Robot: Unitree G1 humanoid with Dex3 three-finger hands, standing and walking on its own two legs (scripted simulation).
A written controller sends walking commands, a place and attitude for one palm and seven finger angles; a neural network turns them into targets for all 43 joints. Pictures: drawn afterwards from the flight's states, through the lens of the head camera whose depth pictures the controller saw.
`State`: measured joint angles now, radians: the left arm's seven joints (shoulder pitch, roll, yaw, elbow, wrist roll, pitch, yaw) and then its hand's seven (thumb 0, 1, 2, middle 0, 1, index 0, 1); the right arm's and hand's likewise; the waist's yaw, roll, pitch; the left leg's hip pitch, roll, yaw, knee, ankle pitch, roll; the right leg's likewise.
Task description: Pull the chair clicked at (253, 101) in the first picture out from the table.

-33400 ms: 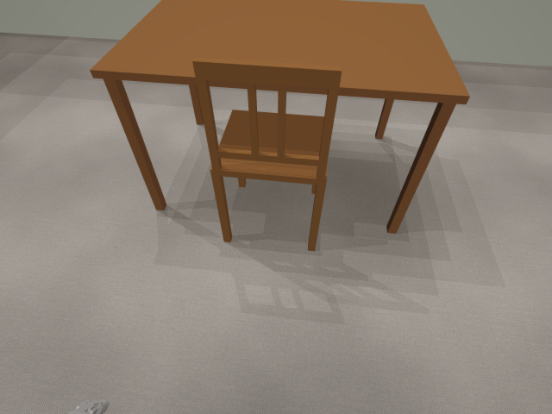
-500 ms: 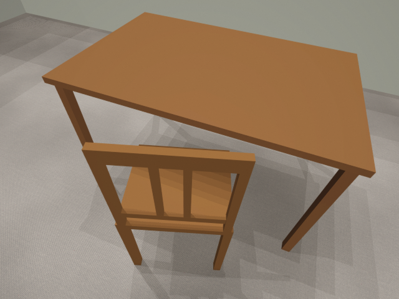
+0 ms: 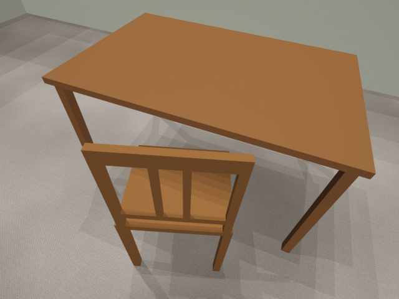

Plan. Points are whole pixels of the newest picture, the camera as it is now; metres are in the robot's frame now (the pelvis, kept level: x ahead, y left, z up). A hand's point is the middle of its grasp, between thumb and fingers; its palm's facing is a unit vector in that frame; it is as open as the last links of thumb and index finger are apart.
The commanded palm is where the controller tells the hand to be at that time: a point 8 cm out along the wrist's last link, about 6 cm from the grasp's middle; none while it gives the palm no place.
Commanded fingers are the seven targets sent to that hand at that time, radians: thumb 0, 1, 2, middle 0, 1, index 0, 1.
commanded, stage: look again from close up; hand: left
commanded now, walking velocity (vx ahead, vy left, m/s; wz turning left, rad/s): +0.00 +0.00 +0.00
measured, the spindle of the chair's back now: (156, 192) +0.41 +0.15 -0.12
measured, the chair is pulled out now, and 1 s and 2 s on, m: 0.14 0.14 0.14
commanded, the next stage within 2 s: raise the hand toward the chair's back in 0.62 s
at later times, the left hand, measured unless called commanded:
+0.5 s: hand out of the picture -0.02 +0.15 -0.18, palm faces +0.03 -0.99 -0.14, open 7.4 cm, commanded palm none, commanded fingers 0.00 0.90 0.90 -0.20 -0.30 -0.20 -0.30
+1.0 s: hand (131, 260) +0.20 +0.15 -0.02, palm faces +0.12 -0.99 +0.00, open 8.1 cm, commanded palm +0.11 +0.21 -0.07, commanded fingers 0.00 0.55 0.75 -0.17 -0.25 -0.17 -0.25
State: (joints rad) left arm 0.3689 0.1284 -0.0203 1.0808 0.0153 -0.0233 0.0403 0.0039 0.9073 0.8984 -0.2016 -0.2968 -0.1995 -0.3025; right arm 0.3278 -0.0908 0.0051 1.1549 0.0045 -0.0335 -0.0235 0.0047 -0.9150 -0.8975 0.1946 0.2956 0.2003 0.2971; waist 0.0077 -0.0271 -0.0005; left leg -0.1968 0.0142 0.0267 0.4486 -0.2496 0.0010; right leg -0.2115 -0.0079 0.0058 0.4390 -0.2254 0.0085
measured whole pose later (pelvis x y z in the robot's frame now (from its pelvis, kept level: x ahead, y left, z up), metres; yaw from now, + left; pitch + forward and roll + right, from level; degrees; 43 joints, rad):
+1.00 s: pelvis -0.02 +0.00 -0.05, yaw +2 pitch +8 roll +0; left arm 0.38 0.12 0.00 0.13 -0.16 -0.38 -0.01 0.04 0.81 0.84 -0.18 -0.27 -0.18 -0.28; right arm 0.25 -0.28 -0.06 0.70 0.01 -0.31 -0.04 0.02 -0.92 -0.90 0.20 0.30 0.20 0.30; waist -0.04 0.00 -0.13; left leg -0.60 -0.02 0.00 0.87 -0.41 0.00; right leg -0.61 -0.04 -0.01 0.88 -0.41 0.01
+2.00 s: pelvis -0.02 +0.00 -0.09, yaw +3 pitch +16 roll -2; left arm 0.40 0.25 0.17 -0.02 -0.25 -0.41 -0.25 0.00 -0.39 0.35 -0.08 -0.10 -0.07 -0.10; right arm 0.19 -0.23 -0.02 0.50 0.03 -0.18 -0.05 0.01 -0.91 -0.90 0.20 0.30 0.20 0.30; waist -0.01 0.02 -0.15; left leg -0.92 0.01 -0.06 1.17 -0.54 -0.01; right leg -0.89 -0.02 -0.07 1.12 -0.52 0.00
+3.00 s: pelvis -0.01 +0.00 -0.08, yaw +3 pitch +16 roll -2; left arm 0.30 0.27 0.23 0.07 -0.29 -0.38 -0.32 -0.01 -0.50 0.30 -0.06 -0.08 -0.06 -0.08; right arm 0.21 -0.24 0.01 0.52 0.03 -0.17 -0.05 0.01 -0.91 -0.90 0.20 0.30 0.21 0.30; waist -0.01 0.03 -0.14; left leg -0.89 0.01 -0.06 1.13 -0.53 -0.01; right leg -0.86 -0.02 -0.07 1.08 -0.51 0.00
